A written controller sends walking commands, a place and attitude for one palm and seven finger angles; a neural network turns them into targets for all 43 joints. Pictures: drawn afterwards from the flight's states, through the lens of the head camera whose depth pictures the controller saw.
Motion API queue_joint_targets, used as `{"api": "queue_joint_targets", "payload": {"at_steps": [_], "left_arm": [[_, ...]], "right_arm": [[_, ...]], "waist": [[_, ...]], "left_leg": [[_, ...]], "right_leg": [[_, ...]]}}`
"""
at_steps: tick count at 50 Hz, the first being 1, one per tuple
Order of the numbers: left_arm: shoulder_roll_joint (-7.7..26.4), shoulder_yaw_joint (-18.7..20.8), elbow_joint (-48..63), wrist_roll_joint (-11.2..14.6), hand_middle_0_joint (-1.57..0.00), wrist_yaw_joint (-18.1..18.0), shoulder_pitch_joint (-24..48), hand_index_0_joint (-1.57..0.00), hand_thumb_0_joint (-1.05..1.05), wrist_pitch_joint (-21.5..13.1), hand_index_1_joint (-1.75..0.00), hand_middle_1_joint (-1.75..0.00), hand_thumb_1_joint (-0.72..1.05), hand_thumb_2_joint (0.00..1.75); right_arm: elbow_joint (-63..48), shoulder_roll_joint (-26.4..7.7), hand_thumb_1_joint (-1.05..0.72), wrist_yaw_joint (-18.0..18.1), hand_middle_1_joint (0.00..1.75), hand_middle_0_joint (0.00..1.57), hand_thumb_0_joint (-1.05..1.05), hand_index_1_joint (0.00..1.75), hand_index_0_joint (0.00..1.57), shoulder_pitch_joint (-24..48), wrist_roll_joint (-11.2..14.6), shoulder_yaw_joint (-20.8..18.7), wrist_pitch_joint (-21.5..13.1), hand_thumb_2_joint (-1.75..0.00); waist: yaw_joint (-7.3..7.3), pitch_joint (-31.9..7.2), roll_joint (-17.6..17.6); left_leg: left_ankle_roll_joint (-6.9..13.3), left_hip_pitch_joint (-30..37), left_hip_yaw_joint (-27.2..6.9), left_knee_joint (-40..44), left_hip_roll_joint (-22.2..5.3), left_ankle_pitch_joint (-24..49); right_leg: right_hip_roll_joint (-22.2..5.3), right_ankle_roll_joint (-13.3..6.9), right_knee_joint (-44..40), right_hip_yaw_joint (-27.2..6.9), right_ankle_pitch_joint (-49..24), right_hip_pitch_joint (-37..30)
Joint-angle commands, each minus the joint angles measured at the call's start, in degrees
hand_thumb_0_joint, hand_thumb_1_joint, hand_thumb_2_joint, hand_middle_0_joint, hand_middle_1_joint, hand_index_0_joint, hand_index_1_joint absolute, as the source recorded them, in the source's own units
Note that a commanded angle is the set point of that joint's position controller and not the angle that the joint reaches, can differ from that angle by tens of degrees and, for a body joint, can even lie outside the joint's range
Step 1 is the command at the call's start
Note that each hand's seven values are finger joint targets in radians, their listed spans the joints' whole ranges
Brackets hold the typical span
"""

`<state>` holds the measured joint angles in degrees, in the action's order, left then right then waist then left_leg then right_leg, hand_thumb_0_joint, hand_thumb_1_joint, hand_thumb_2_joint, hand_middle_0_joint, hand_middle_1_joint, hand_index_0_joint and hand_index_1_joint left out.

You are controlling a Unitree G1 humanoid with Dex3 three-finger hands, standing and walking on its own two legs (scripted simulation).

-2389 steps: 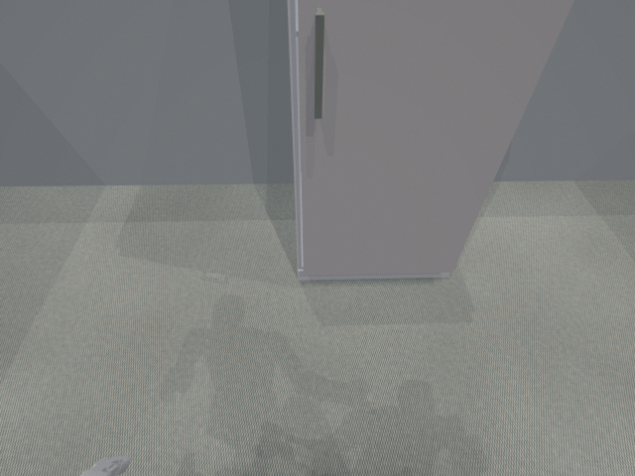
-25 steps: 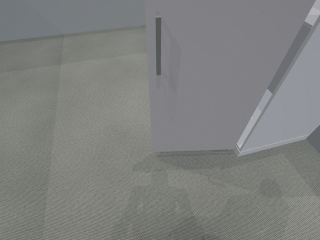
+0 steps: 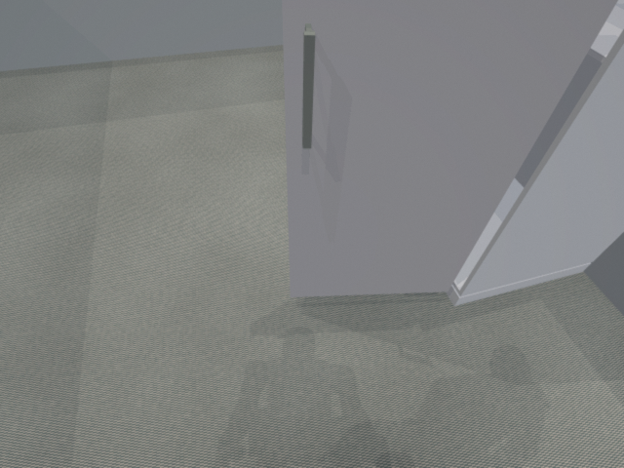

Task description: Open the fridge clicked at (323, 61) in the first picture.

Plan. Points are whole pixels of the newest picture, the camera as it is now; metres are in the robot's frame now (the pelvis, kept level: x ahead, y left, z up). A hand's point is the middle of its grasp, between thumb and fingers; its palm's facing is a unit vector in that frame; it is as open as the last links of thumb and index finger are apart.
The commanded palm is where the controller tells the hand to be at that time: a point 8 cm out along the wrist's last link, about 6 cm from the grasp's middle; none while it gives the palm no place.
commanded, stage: look to check the result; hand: left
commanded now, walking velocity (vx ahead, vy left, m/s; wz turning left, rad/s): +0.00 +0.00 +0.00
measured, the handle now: (307, 91) +0.72 +0.05 +0.11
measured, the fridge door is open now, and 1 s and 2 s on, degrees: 77 77 77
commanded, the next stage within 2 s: stand and wait in 0.44 s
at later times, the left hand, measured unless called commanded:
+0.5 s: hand out of the picture +0.01 +0.17 -0.18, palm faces +0.02 -0.98 -0.18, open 7.3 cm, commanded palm none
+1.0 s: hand out of the picture +0.02 +0.15 -0.18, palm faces +0.02 -0.98 -0.18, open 7.3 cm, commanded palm none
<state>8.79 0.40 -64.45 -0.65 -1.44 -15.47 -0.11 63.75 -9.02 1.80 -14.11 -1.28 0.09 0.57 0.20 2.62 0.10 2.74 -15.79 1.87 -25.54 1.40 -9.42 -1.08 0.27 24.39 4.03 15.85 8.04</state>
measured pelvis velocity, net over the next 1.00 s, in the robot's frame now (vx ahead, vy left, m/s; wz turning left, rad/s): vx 0.03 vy -0.01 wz -0.01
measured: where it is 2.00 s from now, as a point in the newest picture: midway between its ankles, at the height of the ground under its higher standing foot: outside the picture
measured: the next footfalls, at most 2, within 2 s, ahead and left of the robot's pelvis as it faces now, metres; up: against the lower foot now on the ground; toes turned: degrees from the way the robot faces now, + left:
none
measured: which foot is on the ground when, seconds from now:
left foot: down 0.00-1.00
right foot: down 0.00-1.00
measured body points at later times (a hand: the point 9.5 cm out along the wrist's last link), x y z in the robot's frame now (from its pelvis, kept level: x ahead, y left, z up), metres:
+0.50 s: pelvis +0.02 +0.00 +0.00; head +0.04 +0.00 +0.45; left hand +0.01 +0.22 -0.16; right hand +0.03 -0.23 -0.16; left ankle +0.05 +0.09 -0.74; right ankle -0.03 -0.12 -0.74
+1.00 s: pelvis +0.03 -0.01 +0.00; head +0.05 -0.01 +0.45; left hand +0.02 +0.21 -0.16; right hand +0.03 -0.24 -0.16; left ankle +0.05 +0.09 -0.74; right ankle -0.03 -0.12 -0.74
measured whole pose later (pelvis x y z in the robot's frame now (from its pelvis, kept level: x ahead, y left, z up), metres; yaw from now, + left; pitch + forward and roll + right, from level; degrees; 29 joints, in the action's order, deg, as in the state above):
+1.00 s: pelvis +0.03 -0.01 +0.00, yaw +0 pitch +0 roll +0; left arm 8.4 0.1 -65.3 -0.4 -1.8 -15.4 -0.6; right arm 65.4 -9.0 2.2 -13.4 -0.9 0.6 0.1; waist 0.0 2.9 0.5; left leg 1.6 -12.3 2.0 -24.0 1.0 -11.3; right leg -0.6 -0.5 22.2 3.7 17.4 4.4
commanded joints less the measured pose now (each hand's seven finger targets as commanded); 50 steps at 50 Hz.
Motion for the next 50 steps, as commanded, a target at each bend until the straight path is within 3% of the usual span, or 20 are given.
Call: {"api": "queue_joint_targets", "payload": {"at_steps": [1, 20, 25, 26, 35, 38, 50], "left_arm": [[5.82, 1.10, 1.32, -0.23, -0.20, -0.38, -4.26, -0.20, 0.00, -0.40, -0.30, -0.30, 0.90, 0.90], [5.35, 0.85, 0.38, -0.06, -0.20, -0.46, -4.36, -0.20, 0.00, -0.45, -0.30, -0.30, 0.90, 0.90], [5.45, 0.89, 0.48, 0.04, -0.20, -0.53, -4.39, -0.20, 0.00, -0.63, -0.30, -0.30, 0.90, 0.90], [5.84, 0.88, 0.59, -0.02, -0.20, -0.58, -4.34, -0.20, 0.00, -0.71, -0.30, -0.30, 0.90, 0.90], [5.32, 0.75, 0.43, 0.10, -0.20, -0.55, -3.82, -0.20, 0.00, -0.54, -0.30, -0.30, 0.90, 0.90], [5.40, 0.72, 0.45, 0.12, -0.20, -0.57, -4.08, -0.20, 0.00, -0.74, -0.30, -0.30, 0.90, 0.90], [5.24, 0.68, 0.33, 0.20, -0.20, -0.74, -4.23, -0.20, 0.00, -0.83, -0.30, -0.30, 0.90, 0.90]], "right_arm": [[-2.17, -6.22, -0.90, 0.31, 0.30, 0.20, 0.00, 0.30, 0.20, -2.79, 0.04, -1.32, -0.63, -0.90], [-1.11, -5.98, -0.90, 0.46, 0.30, 0.20, 0.00, 0.30, 0.20, -2.25, 0.07, -0.89, -0.92, -0.90], [-0.88, -5.75, -0.90, 0.49, 0.30, 0.20, 0.00, 0.30, 0.20, -2.31, 0.12, -0.77, -1.17, -0.90], [-0.99, -5.97, -0.90, 0.48, 0.30, 0.20, 0.00, 0.30, 0.20, -2.35, 0.27, -0.81, -1.13, -0.90], [-0.41, -5.52, -0.90, 0.55, 0.30, 0.20, 0.00, 0.30, 0.20, -2.22, 0.12, -0.65, -0.94, -0.90], [-0.39, -5.63, -0.90, 0.55, 0.30, 0.20, 0.00, 0.30, 0.20, -2.34, 0.13, -0.70, -1.08, -0.90], [0.03, -5.57, -0.90, 0.75, 0.30, 0.20, 0.00, 0.30, 0.20, -2.53, 0.21, -0.64, -1.09, -0.90]], "waist": [[-0.04, 0.09, -1.39], [-0.13, 0.58, -0.08], [-0.22, -0.90, -0.37], [-0.22, -1.02, 1.00], [-0.13, 1.76, -0.28], [-0.18, -0.23, 0.72], [-0.14, -0.61, 0.70]], "left_leg": [[0.27, 2.90, -7.81, 6.19, -7.01, 0.68], [0.28, 4.34, -7.20, 6.02, -6.83, 4.44], [0.29, 5.86, -6.61, 4.94, -6.73, 8.70], [0.22, 5.91, -6.57, 4.66, -6.80, 9.43], [-0.09, 5.12, -6.42, 5.64, -6.72, 6.74], [-0.05, 6.53, -6.13, 4.79, -6.69, 9.37], [-0.13, 7.41, -5.58, 4.14, -6.85, 11.89]], "right_leg": [[-4.29, -2.31, -5.13, -4.51, -1.50, 3.40], [-4.82, -2.08, -5.42, -4.71, -3.64, 2.37], [-5.23, -1.99, -5.37, -4.75, -6.64, 1.23], [-5.17, -1.97, -5.41, -4.73, -7.18, 1.08], [-5.12, -2.12, -6.39, -4.84, -5.11, 1.71], [-5.30, -2.09, -6.02, -4.99, -7.61, 0.80], [-5.44, -2.11, -6.02, -4.98, -10.81, -0.20]]}}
